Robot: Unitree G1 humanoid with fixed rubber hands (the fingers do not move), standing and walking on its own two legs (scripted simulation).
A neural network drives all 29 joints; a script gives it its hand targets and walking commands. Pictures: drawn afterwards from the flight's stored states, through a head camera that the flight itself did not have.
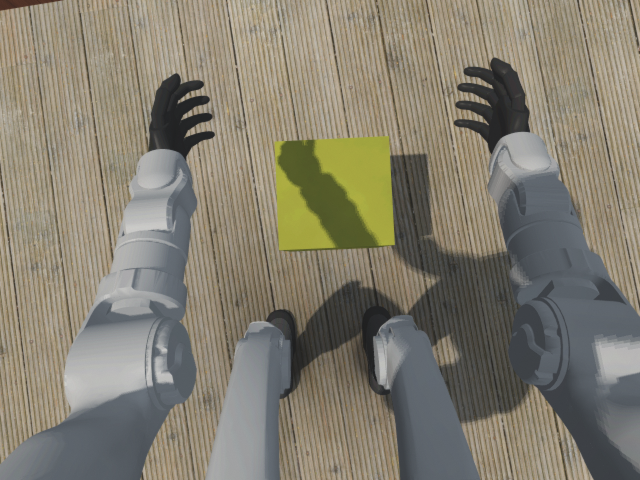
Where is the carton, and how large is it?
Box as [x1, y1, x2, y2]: [275, 136, 394, 251]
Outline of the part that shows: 388,136 275,141 279,249 292,251 377,247 394,244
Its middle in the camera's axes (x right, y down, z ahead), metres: +0.03 -0.07 +0.83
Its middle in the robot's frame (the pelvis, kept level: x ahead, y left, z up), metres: +0.46 -0.02 -0.50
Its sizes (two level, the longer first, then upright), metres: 0.210 0.200 0.250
